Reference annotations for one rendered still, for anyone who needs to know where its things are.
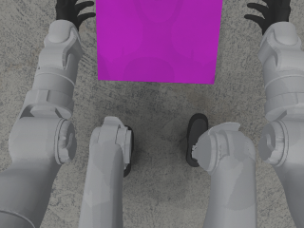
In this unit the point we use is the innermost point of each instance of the left robot hand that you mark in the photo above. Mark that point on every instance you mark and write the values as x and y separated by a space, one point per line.
67 10

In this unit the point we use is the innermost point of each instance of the robot left foot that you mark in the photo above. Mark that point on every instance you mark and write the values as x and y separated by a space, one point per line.
128 168

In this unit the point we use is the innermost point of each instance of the left robot upper arm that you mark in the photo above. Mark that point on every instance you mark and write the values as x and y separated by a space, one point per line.
38 148

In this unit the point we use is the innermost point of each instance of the robot right forearm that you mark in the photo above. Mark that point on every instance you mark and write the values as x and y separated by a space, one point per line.
282 72

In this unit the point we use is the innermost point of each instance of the robot left forearm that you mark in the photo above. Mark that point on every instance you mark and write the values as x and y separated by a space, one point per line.
55 77

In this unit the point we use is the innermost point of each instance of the right robot upper arm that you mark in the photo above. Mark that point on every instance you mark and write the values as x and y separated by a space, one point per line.
281 144

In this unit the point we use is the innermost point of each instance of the robot left thigh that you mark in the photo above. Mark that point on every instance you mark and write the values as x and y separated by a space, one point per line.
102 202

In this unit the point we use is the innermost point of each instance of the right robot hand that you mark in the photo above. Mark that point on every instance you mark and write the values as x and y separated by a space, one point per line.
277 11

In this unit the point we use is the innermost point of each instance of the carton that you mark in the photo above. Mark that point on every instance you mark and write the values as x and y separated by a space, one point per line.
158 41

